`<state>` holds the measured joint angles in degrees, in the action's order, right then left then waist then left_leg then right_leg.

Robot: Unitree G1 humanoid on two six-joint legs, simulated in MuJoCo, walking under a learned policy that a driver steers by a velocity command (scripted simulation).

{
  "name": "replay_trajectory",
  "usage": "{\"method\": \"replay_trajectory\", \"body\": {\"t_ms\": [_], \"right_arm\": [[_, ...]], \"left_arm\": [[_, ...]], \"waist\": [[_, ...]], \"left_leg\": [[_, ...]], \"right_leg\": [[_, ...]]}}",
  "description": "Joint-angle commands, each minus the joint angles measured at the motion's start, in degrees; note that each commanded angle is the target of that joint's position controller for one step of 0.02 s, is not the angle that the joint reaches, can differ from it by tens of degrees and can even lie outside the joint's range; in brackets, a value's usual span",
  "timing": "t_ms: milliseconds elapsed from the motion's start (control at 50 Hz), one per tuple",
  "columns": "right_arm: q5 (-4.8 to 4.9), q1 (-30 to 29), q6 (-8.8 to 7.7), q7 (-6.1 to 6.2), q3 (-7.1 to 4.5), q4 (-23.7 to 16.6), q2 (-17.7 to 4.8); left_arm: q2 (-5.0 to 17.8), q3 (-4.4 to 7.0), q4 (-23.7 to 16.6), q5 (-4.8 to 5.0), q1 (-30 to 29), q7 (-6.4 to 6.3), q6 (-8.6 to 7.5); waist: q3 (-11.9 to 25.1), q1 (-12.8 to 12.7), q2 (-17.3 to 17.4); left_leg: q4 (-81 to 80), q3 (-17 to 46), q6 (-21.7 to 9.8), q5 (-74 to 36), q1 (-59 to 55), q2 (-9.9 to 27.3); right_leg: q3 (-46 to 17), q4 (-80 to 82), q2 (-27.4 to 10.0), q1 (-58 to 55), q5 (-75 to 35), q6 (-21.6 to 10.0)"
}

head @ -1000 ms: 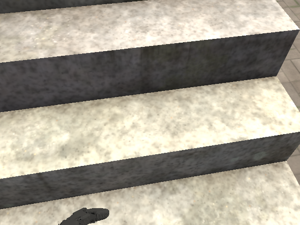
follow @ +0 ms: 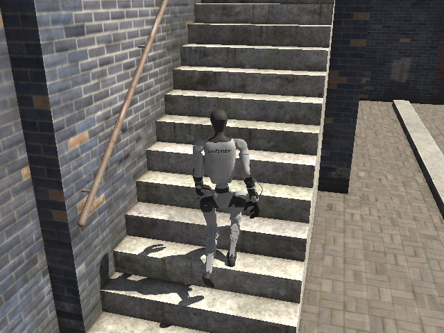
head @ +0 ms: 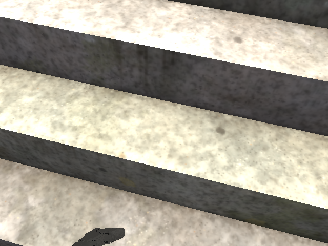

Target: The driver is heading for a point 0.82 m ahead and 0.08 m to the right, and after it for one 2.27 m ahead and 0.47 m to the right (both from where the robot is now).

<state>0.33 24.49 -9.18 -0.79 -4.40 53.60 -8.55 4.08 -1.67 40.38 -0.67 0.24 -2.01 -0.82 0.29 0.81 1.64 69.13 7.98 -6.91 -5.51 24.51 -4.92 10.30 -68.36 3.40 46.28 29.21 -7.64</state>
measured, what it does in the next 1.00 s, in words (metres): climbs: left foot 0.20 m higher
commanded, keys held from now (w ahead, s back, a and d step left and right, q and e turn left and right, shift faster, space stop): w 0.38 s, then w+e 0.62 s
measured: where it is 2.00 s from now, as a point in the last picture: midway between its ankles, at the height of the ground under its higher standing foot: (204, 24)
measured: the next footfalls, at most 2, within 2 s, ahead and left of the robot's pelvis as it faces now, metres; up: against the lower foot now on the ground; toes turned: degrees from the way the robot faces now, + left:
left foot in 0.48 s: +0.43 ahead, +0.23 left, +0.20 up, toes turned +12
right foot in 1.06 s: +0.62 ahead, +0.02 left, +0.40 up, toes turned -20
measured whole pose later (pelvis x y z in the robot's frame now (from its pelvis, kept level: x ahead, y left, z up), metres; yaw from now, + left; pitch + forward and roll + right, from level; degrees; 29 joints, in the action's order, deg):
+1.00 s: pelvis +0.45 +0.12 +0.33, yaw -12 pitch +3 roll -2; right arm -1.0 29.1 -7.7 2.3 -2.0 60.8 -7.3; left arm 1.4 -1.4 34.2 0.6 -3.8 -1.6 1.3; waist 0.1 1.7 -0.3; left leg 9.7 -23.8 0.3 12.1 -0.4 6.4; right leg 8.6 -102.5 -2.2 71.3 18.8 -10.0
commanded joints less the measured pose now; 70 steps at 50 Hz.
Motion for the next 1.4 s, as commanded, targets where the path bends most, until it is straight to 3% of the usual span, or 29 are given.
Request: {"method": "replay_trajectory", "body": {"t_ms": [20, 80, 160, 240, 320, 380, 420, 480, 500, 520, 540, 560, 580, 620, 680, 780, 820, 880, 940, 980, 1000, 1040, 1080, 1100, 1120, 1160, 1220, 1280, 1400], "right_arm": [[-4.62, -14.6, -0.1, -1.14, 1.66, -15.4, 3.9], [-2.94, -10.1, 2.8, 0.36, 5.01, -16.4, 7.5], [-1.91, -14.6, 5.03, 1.47, 5.05, -18.0, 3.6], [-2.43, -22.1, 5.93, 2.24, 4.38, -20.3, 3.3], [-2.62, -40.1, 5.45, 1.95, 5.62, -28.4, 6.1], [-2.34, -48.4, 6.47, 0.32, 6.88, -34.9, 6.5], [-0.65, -46.7, 7.2, -1.7, 8.35, -35.2, 8.3], [0.87, -14.1, 8.35, 0.4, 3.71, -23.6, 3.0], [-0.24, -7.8, 8.41, 1.33, 1.66, -22.7, -3.1], [-2.58, -3.1, 7.23, 2.47, 0.42, -20.3, -5.9], [-3.47, -0.4, 8.38, 2.75, -2.42, -20.4, -13.4], [-2.84, -9.2, 7.8, 1.83, -2.97, -21.1, -14.2], [-2.21, -17.4, 7.29, 1.25, -2.12, -19.0, -11.3], [-0.91, -18.8, 5.92, 1.39, 0.46, -10.3, -2.1], [-2.73, -13.8, 3.19, 1.35, 2.36, -2.8, 3.6], [-2.49, -4.3, 0.07, 1.53, 1.92, 2.6, -1.4], [-2.27, -0.9, -0.64, 0.83, 1.66, 4.1, -3.4], [-2.22, 0.0, -0.62, 0.78, 1.77, 4.3, -3.6], [-1.89, 4.8, 0.05, 2.93, 0.47, 4.9, -8.9], [-1.37, 8.4, 1.61, 4.24, 0.59, 5.7, -7.1], [1.09, 2.7, 1.82, 4.54, 1.61, 3.2, -5.8], [3.31, 3.8, 1.44, 4.27, 0.81, 1.1, -13.7], [2.68, -2.7, 0.83, 0.93, -1.24, -5.3, -18.7], [0.62, -7.3, -0.22, -2.0, -0.95, -11.4, -14.7], [-2.12, -15.7, 0.12, -3.94, -1.31, -16.3, -10.8], [-4.78, -17.9, 1.53, -2.2, 2.0, -23.2, 1.9], [-4.89, -11.7, 2.58, 1.17, 4.92, -22.5, 5.5], [-3.99, -14.8, 4.78, 1.88, 5.93, -22.4, 4.6], [-4.16, -37.6, 5.51, 3.45, 9.43, -30.5, 8.9]], "left_arm": [[8.8, 6.17, 10.3, -0.09, 14.0, -0.93, 0.04], [-1.5, 3.19, 16.2, -0.95, 13.3, 0.46, -3.75], [3.9, 3.59, 16.7, -0.19, 13.5, 1.91, -7.25], [9.8, 5.37, 16.7, 0.22, 23.5, 0.81, -8.59], [8.3, 5.92, 18.1, -1.88, 33.6, 0.33, -8.28], [7.1, 6.04, 19.1, -0.85, 36.7, -1.21, -7.45], [8.3, 6.3, 16.1, 1.74, 31.1, -1.59, -6.13], [18.6, 7.94, 14.1, 1.42, 30.4, 1.09, -8.82], [22.3, 9.37, 13.2, 2.76, 28.0, 3.21, -10.61], [16.9, 8.44, 10.6, 4.17, 27.4, 5.17, -11.78], [13.7, 8.72, 6.0, 3.13, 20.5, 5.93, -11.48], [7.9, 8.32, 3.8, 0.38, 19.1, 4.72, -10.66], [3.3, 7.67, -0.2, -0.93, 17.4, 3.37, -9.07], [0.9, 6.04, -3.3, -2.35, 12.7, 2.08, -7.14], [-3.1, 3.2, -2.5, -0.77, 16.8, 1.91, -4.58], [-1.9, 2.85, -3.8, 0.78, 7.4, -0.37, -2.69], [-1.7, 2.47, -6.5, -0.56, 2.7, -1.65, -1.7], [-0.4, 1.9, -10.6, -0.49, -6.2, -0.93, -0.31], [-0.2, 1.19, -12.9, 1.27, -11.9, 0.57, 1.48], [-2.1, 0.19, -11.8, 1.37, -11.8, 0.78, 2.31], [-0.2, 0.45, -8.7, 3.05, -6.4, 0.5, 1.99], [2.7, 1.47, -4.1, 1.19, 10.1, -0.28, 1.75], [10.1, 4.56, -2.0, 0.49, 20.7, 0.4, 1.06], [17.7, 7.37, -2.1, 0.0, 17.7, -0.28, 2.65], [21.2, 9.79, -4.7, -0.82, 11.8, -0.42, 3.6], [14.6, 7.59, -2.1, -2.22, 4.6, 0.09, 1.64], [6.6, 5.33, 7.2, -1.67, 7.9, 1.59, -2.85], [8.6, 5.37, 9.4, -0.5, 12.9, 2.69, -4.49], [9.9, 5.45, 14.3, -0.58, 29.0, 2.8, -6.78]], "waist": [[5.8, -3.0, 2.7], [-3.5, 3.3, 1.7], [-6.6, 5.4, 1.4], [-3.4, 1.1, -5.9], [-5.3, -6.1, -6.5], [-4.8, -8.1, -7.4], [-3.5, -7.5, -7.8], [20.5, 3.7, -14.4], [26.4, 8.3, -16.1], [28.5, 9.2, -6.0], [30.3, 13.4, 9.4], [29.9, 10.2, 7.7], [23.1, 2.5, 6.9], [4.4, -2.5, 0.9], [-0.9, -7.3, -1.0], [-2.4, -4.0, -1.0], [-3.6, -3.7, -2.6], [-3.9, -4.5, -3.3], [-1.2, -1.2, 6.0], [-0.2, 0.1, 5.2], [1.1, -2.9, 2.5], [12.5, -7.1, 12.3], [21.9, -11.1, 12.8], [20.8, -8.5, -3.7], [20.2, -8.3, -4.8], [8.4, -0.4, -1.1], [-4.9, 6.1, 3.7], [-6.3, 4.4, 0.7], [-3.9, -5.1, -3.8]], "left_leg": [[49.2, 4.8, -2.1, 2.7, 35.6, -2.3], [56.8, 5.3, -2.6, 8.4, 41.6, -1.4], [41.7, -0.3, -0.3, 6.1, 39.9, 2.4], [51.6, -7.0, 0.0, 9.3, 54.4, 8.4], [60.2, -6.5, -1.3, 26.8, 76.7, 13.1], [43.2, -11.1, -0.4, 29.9, 66.6, 16.0], [13.2, -16.8, -2.2, 32.1, 34.0, 14.9], [1.1, -20.8, -2.7, 30.3, -6.4, 1.7], [-6.9, -14.0, -2.9, 31.2, -12.9, 3.3], [-15.6, 9.8, -7.0, 40.1, -26.3, 17.8], [-40.2, 35.2, -9.8, 40.1, -24.5, 28.6], [-47.7, 41.1, -7.8, 44.5, -19.1, 30.2], [-47.1, 34.3, -5.6, 50.3, -12.0, 30.5], [-38.8, 16.5, -2.4, 45.2, 2.6, 26.0], [-43.3, -0.3, 0.9, 24.7, 5.0, 24.3], [-54.1, -9.8, -0.1, 16.9, -7.2, 26.8], [-56.0, -12.2, 1.1, 19.4, -14.6, 25.6], [-60.1, -21.6, 4.6, 19.9, -10.8, 19.9], [-69.5, -24.6, 0.0, 8.6, -18.4, 21.4], [-69.4, -27.2, -2.8, -1.5, -27.0, 20.6], [-63.9, -32.6, -2.3, -38.1, -21.6, 19.0], [-44.2, -29.1, -6.2, -92.0, -28.1, 26.1], [-17.2, -23.7, -5.0, -75.1, -18.3, 23.6], [0.7, -20.4, -0.9, -25.4, 3.1, 13.7], [31.7, -7.0, 2.6, 9.3, 17.6, 4.1], [57.3, -0.8, 3.4, 2.6, 29.9, 5.7], [55.5, -3.4, 1.5, 0.0, 37.9, 7.4], [48.4, -7.1, 1.8, 0.6, 42.4, 8.6], [60.7, -12.0, 1.9, 18.0, 65.5, 9.5]], "right_leg": [[-44.2, 38.7, -17.1, -29.6, 17.1, -7.1], [-27.8, 42.8, -13.9, -18.8, -3.4, -2.8], [-15.7, 48.9, -12.8, -11.6, -12.2, -2.6], [-22.3, 53.8, -17.3, -29.5, -4.1, -6.2], [-25.7, 59.1, -22.2, -51.4, -1.9, -5.5], [-20.5, 67.6, -18.9, -47.9, -8.5, -4.5], [-12.8, 77.9, -15.8, -33.7, -26.4, -5.7], [-10.0, 48.5, -18.5, -42.1, -108.2, -4.4], [-10.3, 35.5, -17.0, -43.6, -104.2, -1.5], [-12.5, 16.6, -10.9, -21.8, -85.2, 1.2], [-13.1, -12.8, 0.7, -13.5, -32.4, 3.2], [-25.7, -43.1, 1.6, -5.8, -28.0, 5.1], [-22.7, -50.0, -2.8, -0.1, -33.4, 5.1], [-17.5, -54.4, -4.0, 8.9, -38.4, 2.0], [-19.5, -55.0, -3.0, 14.2, -34.3, 0.6], [-16.4, -69.5, 0.0, 30.3, -24.8, -0.5], [-17.1, -72.8, -0.5, 39.1, -17.8, -1.9], [-10.7, -52.6, -2.1, 32.6, -21.2, -1.5], [-0.2, -38.3, -5.9, 27.7, -13.8, -1.3], [2.1, -28.8, -7.4, 23.0, -4.9, -2.9], [7.4, -15.4, -3.9, 6.1, -1.5, -3.8], [7.7, -10.9, 1.8, -10.3, 7.3, -6.2], [-10.7, 9.4, 4.6, -29.5, 7.0, -6.7], [-44.3, 30.5, -5.6, -35.2, 26.4, -11.2], [-73.1, 52.3, -11.8, -33.2, 44.0, -12.0], [-62.9, 49.5, -13.9, -18.8, 28.3, -3.7], [-36.8, 41.0, -6.7, -9.8, 5.8, 0.0], [-26.1, 40.5, -3.9, -11.8, -10.9, 1.5], [-33.5, 50.8, -7.0, -30.8, -6.9, -0.1]]}}
Velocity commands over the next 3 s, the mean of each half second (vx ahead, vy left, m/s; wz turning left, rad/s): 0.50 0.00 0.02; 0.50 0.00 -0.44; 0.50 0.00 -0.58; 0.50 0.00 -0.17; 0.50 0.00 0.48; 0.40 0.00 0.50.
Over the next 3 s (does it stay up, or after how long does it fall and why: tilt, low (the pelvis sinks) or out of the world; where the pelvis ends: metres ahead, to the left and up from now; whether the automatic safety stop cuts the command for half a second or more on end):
stays up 1.29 -0.30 1.11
